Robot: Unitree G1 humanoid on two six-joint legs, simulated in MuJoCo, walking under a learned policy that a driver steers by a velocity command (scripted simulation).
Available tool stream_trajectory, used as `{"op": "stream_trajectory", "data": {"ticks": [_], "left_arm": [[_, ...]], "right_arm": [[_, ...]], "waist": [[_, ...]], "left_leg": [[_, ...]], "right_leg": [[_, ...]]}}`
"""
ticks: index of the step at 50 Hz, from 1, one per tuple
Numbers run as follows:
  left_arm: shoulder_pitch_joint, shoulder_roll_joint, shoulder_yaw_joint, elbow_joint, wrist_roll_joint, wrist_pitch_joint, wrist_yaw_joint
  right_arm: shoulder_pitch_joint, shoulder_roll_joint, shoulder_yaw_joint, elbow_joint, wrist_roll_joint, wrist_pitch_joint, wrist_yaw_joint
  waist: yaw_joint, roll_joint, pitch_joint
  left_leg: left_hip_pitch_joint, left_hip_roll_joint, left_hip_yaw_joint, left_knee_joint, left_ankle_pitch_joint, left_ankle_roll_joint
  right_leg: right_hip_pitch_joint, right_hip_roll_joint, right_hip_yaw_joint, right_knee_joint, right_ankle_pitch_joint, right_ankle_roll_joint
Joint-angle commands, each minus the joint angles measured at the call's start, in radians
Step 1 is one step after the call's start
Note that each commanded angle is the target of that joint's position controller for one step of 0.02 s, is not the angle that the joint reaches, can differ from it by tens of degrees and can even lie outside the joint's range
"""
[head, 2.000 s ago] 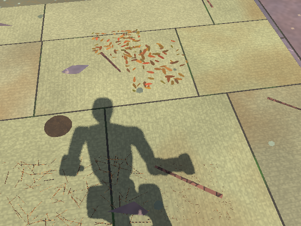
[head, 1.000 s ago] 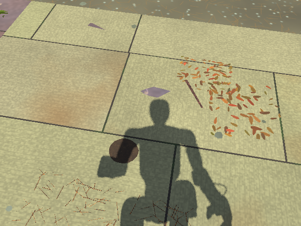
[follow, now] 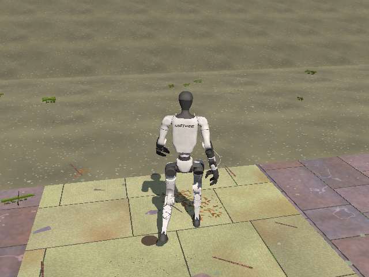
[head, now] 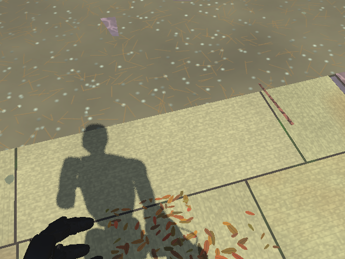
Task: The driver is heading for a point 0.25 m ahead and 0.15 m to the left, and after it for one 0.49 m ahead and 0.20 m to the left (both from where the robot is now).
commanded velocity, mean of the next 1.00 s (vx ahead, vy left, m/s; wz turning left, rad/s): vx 0.58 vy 0.00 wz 0.45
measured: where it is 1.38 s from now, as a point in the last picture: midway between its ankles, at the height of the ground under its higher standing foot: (138, 197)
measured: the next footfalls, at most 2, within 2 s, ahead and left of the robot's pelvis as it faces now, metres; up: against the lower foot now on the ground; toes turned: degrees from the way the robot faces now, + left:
left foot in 0.40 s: +0.55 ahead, +0.15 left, +0.00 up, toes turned +23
right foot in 0.84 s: +0.84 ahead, +0.07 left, +0.00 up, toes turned +29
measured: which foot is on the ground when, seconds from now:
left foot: up 0.00-0.38, down 0.40-0.84, up 0.86-1.00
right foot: down 0.00-0.40, up 0.42-0.82, down 0.84-1.00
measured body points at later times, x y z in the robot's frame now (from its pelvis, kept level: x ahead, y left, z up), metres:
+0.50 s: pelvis +0.43 +0.07 +0.00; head +0.45 +0.08 +0.44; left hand +0.47 +0.36 -0.11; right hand +0.64 -0.15 -0.10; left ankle +0.52 +0.13 -0.71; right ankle +0.30 -0.14 -0.56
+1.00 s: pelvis +0.67 +0.09 +0.02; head +0.69 +0.10 +0.47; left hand +0.68 +0.38 -0.09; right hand +0.90 -0.09 -0.10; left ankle +0.55 +0.18 -0.67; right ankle +0.81 +0.05 -0.71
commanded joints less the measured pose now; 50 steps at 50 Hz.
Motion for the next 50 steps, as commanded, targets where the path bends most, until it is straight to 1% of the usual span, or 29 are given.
{"op": "stream_trajectory", "data": {"ticks": [1, 2, 3, 5, 6, 9, 14, 17, 18, 19, 20, 21, 22, 23, 24, 25, 27, 31, 34, 37, 39, 41, 42, 43, 44, 45, 46, 48, 50], "left_arm": [[0.355, 0.151, 0.067, 0.074, 0.009, -0.005, 0.013], [0.306, 0.122, 0.063, 0.089, 0.028, -0.013, 0.009], [0.267, 0.081, 0.056, 0.104, 0.040, -0.021, 0.008], [0.199, 0.041, 0.053, 0.128, 0.014, -0.027, 0.005], [0.179, 0.050, 0.056, 0.137, 0.007, -0.030, 0.006], [0.149, 0.091, 0.065, 0.141, 0.025, -0.035, 0.020], [0.234, 0.195, 0.080, 0.159, 0.014, -0.025, 0.041], [0.263, 0.281, 0.098, 0.153, 0.008, 0.015, 0.054], [0.239, 0.311, 0.106, 0.143, 0.002, 0.033, 0.056], [0.206, 0.313, 0.107, 0.128, -0.006, 0.041, 0.053], [0.187, 0.267, 0.095, 0.132, -0.021, 0.030, 0.044], [0.267, 0.060, 0.041, 0.084, 0.008, -0.009, 0.027], [0.404, 0.091, 0.019, 0.063, -0.021, -0.047, 0.016], [0.262, 0.192, 0.039, 0.061, -0.042, -0.058, 0.018], [0.197, 0.177, 0.041, 0.035, -0.050, -0.054, 0.027], [0.176, 0.163, 0.039, 0.051, -0.030, -0.037, 0.040], [0.222, 0.179, 0.052, 0.072, -0.015, 0.006, 0.043], [0.153, 0.087, 0.028, 0.057, 0.014, 0.036, 0.054], [0.082, 0.075, 0.019, 0.063, 0.014, 0.028, 0.041], [0.028, 0.101, 0.028, 0.055, 0.010, 0.015, 0.020], [0.028, 0.127, 0.040, 0.059, 0.020, 0.005, 0.009], [0.104, 0.142, 0.052, 0.092, 0.034, -0.005, 0.005], [0.144, 0.175, 0.061, 0.104, 0.044, -0.010, 0.012], [0.158, 0.202, 0.057, 0.092, 0.065, -0.010, 0.019], [0.208, 0.131, 0.042, 0.111, 0.062, 0.003, 0.020], [0.236, 0.090, 0.029, 0.127, 0.031, 0.015, 0.015], [0.209, 0.100, 0.030, 0.133, 0.015, 0.027, 0.013], [0.099, 0.112, 0.029, 0.119, 0.014, 0.049, 0.014], [0.028, 0.121, 0.035, 0.113, 0.026, 0.072, 0.020]], "right_arm": [[-0.139, -0.127, -0.032, -0.151, 0.027, -0.039, -0.011], [-0.153, -0.110, -0.039, -0.152, 0.004, -0.029, -0.008], [-0.114, -0.083, -0.040, -0.145, 0.008, -0.008, 0.001], [-0.114, -0.046, -0.042, -0.146, 0.018, 0.037, 0.009], [-0.142, -0.037, -0.040, -0.160, 0.013, 0.053, 0.010], [-0.221, -0.050, -0.040, -0.201, -0.003, 0.058, 0.017], [-0.401, -0.074, -0.035, -0.262, -0.005, 0.034, 0.071], [-0.356, -0.151, -0.069, -0.278, 0.012, 0.034, 0.087], [-0.240, -0.188, -0.089, -0.262, 0.020, 0.047, 0.083], [-0.038, -0.249, -0.119, -0.210, 0.007, 0.061, 0.075], [0.118, -0.290, -0.146, -0.160, -0.003, 0.072, 0.050], [0.023, -0.352, -0.144, -0.170, -0.024, 0.072, 0.034], [-0.060, -0.315, -0.118, -0.250, -0.072, 0.036, 0.040], [-0.080, -0.240, -0.109, -0.274, -0.059, 0.020, 0.050], [-0.139, -0.233, -0.105, -0.258, -0.043, 0.002, 0.057], [-0.206, -0.201, -0.095, -0.261, -0.035, -0.012, 0.059], [-0.265, -0.182, -0.083, -0.271, -0.054, -0.018, 0.047], [-0.239, -0.185, -0.077, -0.216, -0.041, -0.016, 0.011], [-0.231, -0.169, -0.071, -0.199, -0.031, 0.014, -0.009], [-0.204, -0.161, -0.065, -0.171, -0.037, 0.035, -0.012], [-0.215, -0.150, -0.061, -0.159, -0.042, 0.039, -0.010], [-0.246, -0.136, -0.055, -0.148, -0.039, 0.041, -0.007], [-0.228, -0.123, -0.053, -0.148, -0.050, 0.036, -0.007], [-0.120, -0.091, -0.042, -0.139, -0.060, 0.029, -0.004], [-0.061, -0.076, -0.031, -0.112, -0.047, 0.033, -0.002], [-0.113, -0.139, -0.043, -0.116, -0.036, 0.050, 0.002], [-0.171, -0.157, -0.053, -0.124, -0.030, 0.074, -0.002], [-0.230, -0.143, -0.058, -0.123, -0.030, 0.124, -0.015], [-0.220, -0.104, -0.050, -0.103, -0.033, 0.141, -0.023]], "waist": [[0.193, -0.101, -0.155], [0.141, -0.077, -0.100], [0.090, -0.115, -0.089], [0.048, -0.127, -0.020], [0.037, -0.116, 0.027], [0.021, -0.071, 0.097], [0.078, 0.025, 0.135], [0.019, -0.072, 0.038], [-0.055, -0.124, -0.023], [-0.151, -0.126, -0.105], [-0.219, -0.036, -0.146], [-0.039, 0.433, -0.097], [0.034, 0.326, -0.410], [-0.029, 0.078, -0.346], [0.032, -0.068, -0.151], [0.065, -0.145, -0.095], [0.109, -0.109, -0.064], [0.092, -0.045, -0.076], [0.039, 0.005, -0.134], [0.003, 0.047, -0.133], [0.010, 0.061, -0.115], [0.064, 0.049, -0.115], [0.067, 0.005, -0.145], [0.023, -0.123, -0.234], [0.055, -0.250, -0.342], [0.084, -0.203, -0.347], [0.082, -0.132, -0.297], [0.054, -0.098, -0.171], [0.032, -0.168, -0.113]], "left_leg": [[-0.707, 0.073, -0.008, 0.344, 0.145, 0.025], [-0.647, 0.108, -0.009, 0.300, 0.191, 0.026], [-0.582, 0.139, -0.023, 0.284, 0.214, 0.026], [-0.567, 0.169, -0.014, 0.243, 0.186, 0.023], [-0.590, 0.177, -0.007, 0.228, 0.200, 0.019], [-0.636, 0.164, 0.019, 0.094, 0.391, 0.002], [-0.578, 0.095, 0.175, -0.260, 0.633, 0.058], [-0.431, -0.045, 0.316, -0.309, 0.514, 0.095], [-0.312, -0.076, 0.325, -0.281, 0.422, 0.117], [-0.070, -0.102, 0.293, -0.292, 0.373, 0.151], [0.202, -0.086, 0.190, -0.432, 0.488, 0.184], [0.383, 0.067, -0.156, -0.466, 0.814, 0.303], [0.511, 0.282, -0.666, -0.652, 0.478, 0.470], [0.387, 0.270, -0.653, -0.759, 0.400, 0.395], [0.188, 0.251, -0.550, -0.780, 0.446, 0.349], [0.052, 0.235, -0.448, -0.761, 0.582, 0.320], [-0.151, 0.183, -0.277, -0.767, 0.792, 0.284], [-0.203, 0.080, -0.038, -0.770, 1.055, 0.240], [-0.123, 0.018, 0.052, -0.741, 0.941, 0.182], [-0.056, 0.063, 0.005, -0.710, 0.793, 0.168], [-0.018, 0.099, -0.040, -0.651, 0.758, 0.163], [-0.021, 0.080, -0.049, -0.544, 0.729, 0.126], [-0.062, 0.016, -0.024, -0.452, 0.653, 0.081], [-0.201, -0.064, -0.008, -0.297, 0.356, 0.022], [-0.308, -0.104, 0.002, -0.106, -0.122, -0.042], [-0.353, -0.085, -0.029, -0.027, -0.274, -0.066], [-0.378, -0.056, -0.038, 0.008, -0.252, -0.081], [-0.364, -0.010, -0.006, -0.072, -0.167, -0.098], [-0.238, -0.014, 0.048, -0.271, -0.095, -0.099]], "right_leg": [[0.714, -0.334, 0.567, -0.407, -0.347, -0.146], [0.570, -0.298, 0.450, -0.424, -0.229, -0.142], [0.483, -0.280, 0.367, -0.446, -0.173, -0.143], [0.386, -0.265, 0.205, -0.506, -0.079, -0.127], [0.341, -0.266, 0.145, -0.531, -0.026, -0.117], [0.295, -0.219, -0.036, -0.578, 0.094, -0.111], [0.460, -0.202, -0.206, -0.594, 0.301, -0.059], [0.652, -0.216, -0.241, -0.369, 1.056, -0.021], [0.663, -0.239, -0.237, -0.205, 1.259, -0.028], [0.577, -0.242, -0.205, 0.045, 1.298, -0.038], [0.402, -0.165, -0.193, 0.381, 0.974, -0.005], [0.002, 0.100, -0.131, 0.895, -0.363, 0.063], [-0.126, 0.114, 0.163, 1.047, -0.443, 0.037], [-0.103, 0.056, 0.202, 0.954, -0.355, -0.001], [-0.124, 0.017, 0.172, 0.827, -0.296, -0.007], [-0.085, -0.035, 0.161, 0.754, -0.262, 0.004], [0.049, -0.090, 0.158, 0.650, -0.230, 0.032], [0.066, -0.078, 0.085, 0.320, -0.075, 0.087], [0.108, -0.037, 0.057, 0.036, 0.213, 0.101], [0.117, -0.023, 0.071, -0.091, 0.306, 0.085], [0.109, -0.020, 0.080, -0.142, 0.254, 0.050], [0.202, -0.007, 0.061, -0.246, 0.328, 0.004], [0.320, -0.058, 0.106, -0.242, 0.661, -0.025], [0.536, -0.207, 0.257, -0.167, 1.008, -0.139], [0.660, -0.353, 0.429, -0.184, 1.071, -0.285], [0.644, -0.363, 0.500, -0.230, 0.858, -0.301], [0.584, -0.336, 0.493, -0.262, 0.588, -0.266], [0.387, -0.283, 0.436, -0.359, 0.159, -0.201], [0.231, -0.195, 0.331, -0.418, -0.026, -0.144]]}}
